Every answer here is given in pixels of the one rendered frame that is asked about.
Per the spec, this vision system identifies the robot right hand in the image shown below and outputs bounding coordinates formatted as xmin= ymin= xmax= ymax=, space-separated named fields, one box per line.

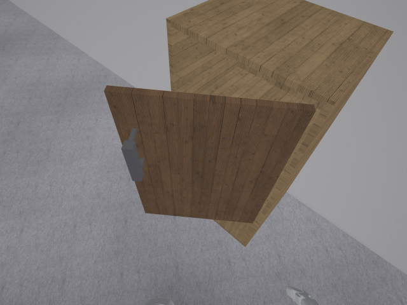
xmin=286 ymin=287 xmax=319 ymax=305

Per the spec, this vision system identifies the cupboard door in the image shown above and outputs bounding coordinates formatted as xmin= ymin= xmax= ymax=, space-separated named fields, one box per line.
xmin=104 ymin=85 xmax=316 ymax=223

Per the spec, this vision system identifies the handle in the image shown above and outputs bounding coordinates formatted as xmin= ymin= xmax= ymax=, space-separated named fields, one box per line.
xmin=121 ymin=128 xmax=144 ymax=182

